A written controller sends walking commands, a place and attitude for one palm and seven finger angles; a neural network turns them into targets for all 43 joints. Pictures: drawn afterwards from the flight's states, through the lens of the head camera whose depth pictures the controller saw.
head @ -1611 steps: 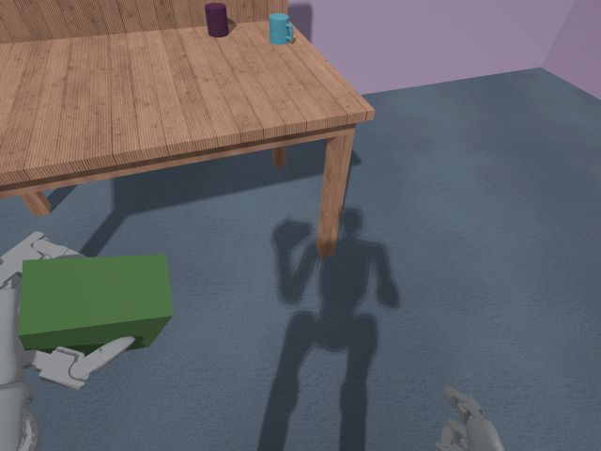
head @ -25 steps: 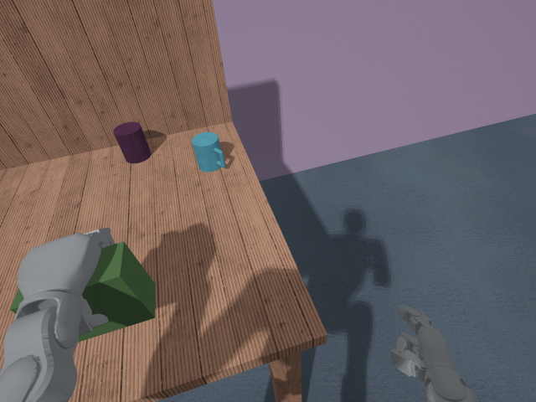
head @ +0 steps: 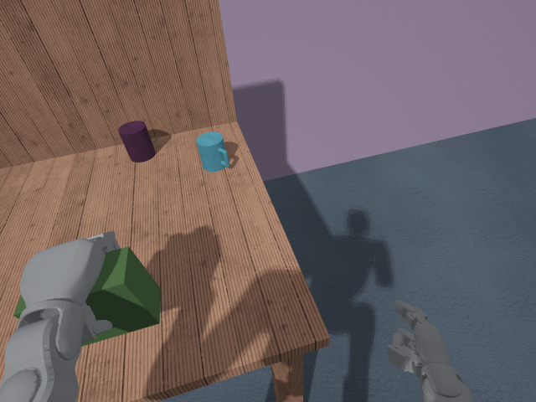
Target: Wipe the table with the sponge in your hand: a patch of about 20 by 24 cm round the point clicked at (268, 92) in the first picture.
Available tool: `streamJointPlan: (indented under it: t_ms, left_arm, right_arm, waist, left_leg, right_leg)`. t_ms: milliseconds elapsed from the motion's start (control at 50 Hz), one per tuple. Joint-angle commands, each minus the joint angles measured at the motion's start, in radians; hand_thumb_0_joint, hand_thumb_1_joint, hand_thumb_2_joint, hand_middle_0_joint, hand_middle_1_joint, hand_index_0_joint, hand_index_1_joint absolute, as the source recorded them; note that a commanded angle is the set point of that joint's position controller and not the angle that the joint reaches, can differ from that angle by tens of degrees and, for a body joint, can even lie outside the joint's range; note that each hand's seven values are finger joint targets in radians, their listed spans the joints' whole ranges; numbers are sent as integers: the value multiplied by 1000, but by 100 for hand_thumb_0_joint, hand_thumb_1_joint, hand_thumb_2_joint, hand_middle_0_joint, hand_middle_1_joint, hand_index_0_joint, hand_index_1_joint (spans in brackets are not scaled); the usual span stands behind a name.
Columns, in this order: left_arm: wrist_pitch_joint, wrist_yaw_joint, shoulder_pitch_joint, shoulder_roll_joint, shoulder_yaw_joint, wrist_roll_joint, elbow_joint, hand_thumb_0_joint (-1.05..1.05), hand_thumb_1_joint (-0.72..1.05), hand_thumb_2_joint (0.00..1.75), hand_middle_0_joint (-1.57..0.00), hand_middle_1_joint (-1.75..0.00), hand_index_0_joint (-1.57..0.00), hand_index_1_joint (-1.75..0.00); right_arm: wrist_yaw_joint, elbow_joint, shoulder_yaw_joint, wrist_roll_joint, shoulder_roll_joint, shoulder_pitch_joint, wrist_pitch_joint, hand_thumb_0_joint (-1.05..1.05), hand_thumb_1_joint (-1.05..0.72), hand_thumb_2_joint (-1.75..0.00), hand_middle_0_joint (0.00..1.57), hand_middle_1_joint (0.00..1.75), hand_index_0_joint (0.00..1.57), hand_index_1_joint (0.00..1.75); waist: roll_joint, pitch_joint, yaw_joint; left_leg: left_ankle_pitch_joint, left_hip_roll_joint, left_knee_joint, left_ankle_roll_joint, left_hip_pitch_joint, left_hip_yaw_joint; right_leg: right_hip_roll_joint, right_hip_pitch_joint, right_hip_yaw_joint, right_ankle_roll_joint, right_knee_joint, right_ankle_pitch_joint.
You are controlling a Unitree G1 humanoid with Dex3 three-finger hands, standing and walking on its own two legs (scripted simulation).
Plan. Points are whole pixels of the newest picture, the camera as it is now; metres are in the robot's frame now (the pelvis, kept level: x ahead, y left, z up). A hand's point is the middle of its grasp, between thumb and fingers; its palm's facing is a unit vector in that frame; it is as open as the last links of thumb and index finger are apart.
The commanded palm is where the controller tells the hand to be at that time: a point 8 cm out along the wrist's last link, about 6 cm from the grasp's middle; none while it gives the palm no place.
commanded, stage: bring the sponge back beside the body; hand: left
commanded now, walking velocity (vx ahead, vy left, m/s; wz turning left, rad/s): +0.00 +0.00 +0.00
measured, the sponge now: (103, 306) +0.20 +0.29 +0.07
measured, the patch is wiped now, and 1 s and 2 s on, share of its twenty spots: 1.00 1.00 1.00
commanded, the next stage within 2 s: step back with the hand held close in 1.06 s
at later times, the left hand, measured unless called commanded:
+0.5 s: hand (89, 296) +0.19 +0.28 +0.11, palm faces +0.09 -0.11 -0.99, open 9.9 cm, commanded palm +0.15 +0.28 +0.18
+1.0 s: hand (89, 300) +0.18 +0.28 +0.11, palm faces +0.10 -0.12 -0.99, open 9.9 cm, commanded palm +0.15 +0.27 +0.18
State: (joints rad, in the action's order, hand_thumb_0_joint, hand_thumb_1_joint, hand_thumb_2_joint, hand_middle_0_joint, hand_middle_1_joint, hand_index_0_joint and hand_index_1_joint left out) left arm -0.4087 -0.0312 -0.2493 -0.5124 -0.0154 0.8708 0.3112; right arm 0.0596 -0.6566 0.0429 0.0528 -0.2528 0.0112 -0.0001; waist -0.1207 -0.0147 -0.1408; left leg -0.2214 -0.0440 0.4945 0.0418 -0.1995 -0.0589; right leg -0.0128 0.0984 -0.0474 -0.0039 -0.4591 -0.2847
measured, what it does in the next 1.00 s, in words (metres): stands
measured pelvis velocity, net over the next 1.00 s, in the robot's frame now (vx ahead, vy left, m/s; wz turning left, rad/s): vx -0.01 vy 0.00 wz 0.00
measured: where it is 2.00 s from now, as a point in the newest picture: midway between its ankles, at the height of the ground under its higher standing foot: outside the picture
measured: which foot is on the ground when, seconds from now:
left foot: down 0.00-1.00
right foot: down 0.00-1.00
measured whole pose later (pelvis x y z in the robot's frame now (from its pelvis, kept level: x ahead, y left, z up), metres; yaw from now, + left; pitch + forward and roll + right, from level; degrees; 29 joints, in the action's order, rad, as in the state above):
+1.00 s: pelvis -0.01 +0.00 +0.00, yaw +0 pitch -5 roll -1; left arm -0.43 -0.02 -0.30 -0.51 -0.02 0.87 0.37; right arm 0.06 -0.66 0.04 0.05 -0.25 0.02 0.01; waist -0.12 -0.02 -0.14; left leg -0.21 -0.05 0.50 0.05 -0.20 -0.06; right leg -0.01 0.10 -0.05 0.00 -0.47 -0.28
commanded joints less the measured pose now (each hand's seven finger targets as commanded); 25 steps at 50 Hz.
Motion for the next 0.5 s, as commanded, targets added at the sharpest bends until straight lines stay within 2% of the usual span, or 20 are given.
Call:
streamJointPlan:
  t_ms: [0, 20, 60, 80, 140, 160, 180, 240, 260, 280, 300, 320, 340, 360, 380, 400, 420, 440, 460, 480]
  left_arm:
    - [8, 45, 182, -203, 149, 32, 199, 0, 10, 130, -120, -160, -120, -160]
    - [11, 47, 187, -212, 155, 35, 215, 0, 10, 130, -120, -160, -120, -160]
    - [-3, 42, 172, -215, 158, 37, 212, 0, 10, 130, -120, -160, -120, -160]
    - [6, 45, 198, -209, 145, 43, 242, 0, 10, 130, -120, -160, -120, -160]
    - [5, 46, 160, -204, 146, 36, 232, 0, 10, 130, -120, -160, -120, -160]
    - [-2, 42, 157, -205, 146, 40, 244, 0, 10, 130, -120, -160, -120, -160]
    - [4, 44, 172, -190, 128, 43, 256, 0, 10, 130, -120, -160, -120, -160]
    - [-1, 46, 167, -196, 135, 40, 218, 0, 10, 130, -120, -160, -120, -160]
    - [-9, 42, 172, -208, 145, 43, 225, 0, 10, 130, -120, -160, -120, -160]
    - [-1, 46, 194, -206, 139, 45, 241, 0, 10, 130, -120, -160, -120, -160]
    - [-6, 45, 181, -204, 139, 39, 202, 0, 10, 130, -120, -160, -120, -160]
    - [-3, 46, 188, -209, 141, 42, 209, 0, 10, 130, -120, -160, -120, -160]
    - [-5, 45, 190, -208, 141, 39, 203, 0, 10, 130, -120, -160, -120, -160]
    - [-10, 43, 184, -219, 151, 43, 223, 0, 10, 130, -120, -160, -120, -160]
    - [0, 45, 190, -209, 142, 44, 246, 0, 10, 130, -120, -160, -120, -160]
    - [-4, 42, 159, -199, 139, 35, 217, 0, 10, 130, -120, -160, -120, -160]
    - [0, 43, 158, -203, 141, 32, 233, 0, 10, 130, -120, -160, -120, -160]
    - [-4, 41, 146, -201, 143, 28, 216, 0, 10, 130, -120, -160, -120, -160]
    - [-11, 37, 141, -210, 150, 28, 221, 0, 10, 130, -120, -160, -120, -160]
    - [0, 40, 165, -203, 140, 34, 250, 0, 10, 130, -120, -160, -120, -160]
  right_arm:
    - [4, 185, -36, -5, -92, -233, 65, 0, -90, -90, 20, 30, 20, 30]
    - [1, 183, -38, -2, -91, -234, 65, 0, -90, -90, 20, 30, 20, 30]
    - [6, 190, -35, -3, -93, -249, 60, 0, -90, -90, 20, 30, 20, 30]
    - [2, 188, -34, 1, -88, -245, 63, 0, -90, -90, 20, 30, 20, 30]
    - [2, 185, -39, -6, -93, -237, 58, 0, -90, -90, 20, 30, 20, 30]
    - [2, 194, -34, -3, -89, -253, 60, 0, -90, -90, 20, 30, 20, 30]
    - [0, 191, -32, 1, -83, -245, 63, 0, -90, -90, 20, 30, 20, 30]
    - [3, 185, -37, -6, -90, -242, 58, 0, -90, -90, 20, 30, 20, 30]
    - [5, 193, -32, -3, -89, -257, 60, 0, -90, -90, 20, 30, 20, 30]
    - [4, 192, -31, 1, -85, -252, 64, 0, -90, -90, 20, 30, 20, 30]
    - [8, 187, -31, -4, -88, -249, 63, 0, -90, -90, 20, 30, 20, 30]
    - [7, 181, -32, -1, -87, -251, 63, 0, -90, -90, 20, 30, 20, 30]
    - [9, 182, -33, -5, -91, -249, 60, 0, -90, -90, 20, 30, 20, 30]
    - [10, 195, -29, -3, -88, -264, 64, 0, -90, -90, 20, 30, 20, 30]
    - [7, 192, -30, 1, -83, -257, 71, 0, -90, -90, 20, 30, 20, 30]
    - [8, 188, -31, -5, -87, -249, 70, 0, -90, -90, 20, 30, 20, 30]
    - [5, 186, -32, 0, -86, -249, 71, 0, -90, -90, 20, 30, 20, 30]
    - [7, 186, -34, -6, -89, -246, 68, 0, -90, -90, 20, 30, 20, 30]
    - [8, 194, -29, -3, -89, -256, 69, 0, -90, -90, 20, 30, 20, 30]
    - [5, 191, -29, 2, -84, -254, 73, 0, -90, -90, 20, 30, 20, 30]
  waist:
    - [31, -133, -2]
    - [37, -146, 1]
    - [33, -127, -3]
    - [16, -155, 2]
    - [24, -141, -4]
    - [-1, -127, -3]
    - [8, -126, 3]
    - [46, -124, -5]
    - [33, -106, -2]
    - [39, -124, 0]
    - [46, -105, -6]
    - [36, -107, 0]
    - [31, -113, -6]
    - [9, -116, -8]
    - [11, -139, -3]
    - [34, -120, -9]
    - [31, -131, -2]
    - [47, -118, -8]
    - [35, -105, -4]
    - [35, -120, 1]
  left_leg:
    - [186, 62, -54, -65, 95, 33]
    - [194, 61, -53, -64, 100, 29]
    - [182, 62, -60, -64, 95, 28]
    - [183, 61, -57, -63, 102, 30]
    - [199, 61, -53, -65, 99, 31]
    - [180, 62, -64, -62, 94, 25]
    - [173, 60, -63, -62, 90, 26]
    - [173, 61, -60, -66, 95, 30]
    - [146, 59, -75, -64, 86, 24]
    - [141, 59, -72, -63, 84, 26]
    - [131, 61, -72, -65, 79, 30]
    - [132, 60, -71, -64, 84, 29]
    - [131, 63, -69, -64, 84, 32]
    - [124, 64, -77, -63, 85, 27]
    - [139, 65, -66, -62, 88, 29]
    - [143, 64, -64, -65, 85, 32]
    - [142, 63, -62, -63, 89, 29]
    - [142, 64, -57, -66, 87, 34]
    - [119, 63, -71, -63, 78, 27]
    - [126, 62, -64, -62, 79, 30]
  right_leg:
    - [40, 61, 1, 55, 92, 167]
    - [36, 53, 9, 53, 86, 178]
    - [45, 57, 20, 60, 97, 165]
    - [36, 51, 15, 55, 86, 157]
    - [38, 53, 0, 56, 88, 183]
    - [46, 53, 18, 64, 94, 158]
    - [39, 59, 10, 57, 87, 139]
    - [40, 65, 2, 55, 96, 148]
    - [47, 67, 20, 61, 104, 117]
    - [39, 61, 13, 54, 91, 104]
    - [41, 72, 2, 54, 102, 97]
    - [37, 75, 17, 52, 103, 95]
    - [38, 71, 6, 54, 104, 99]
    - [46, 62, 22, 61, 104, 92]
    - [38, 57, 20, 55, 91, 101]
    - [41, 67, 4, 55, 98, 108]
    - [35, 66, 18, 50, 98, 109]
    - [37, 73, 9, 50, 102, 115]
    - [44, 73, 28, 57, 109, 91]
    - [37, 71, 23, 51, 96, 89]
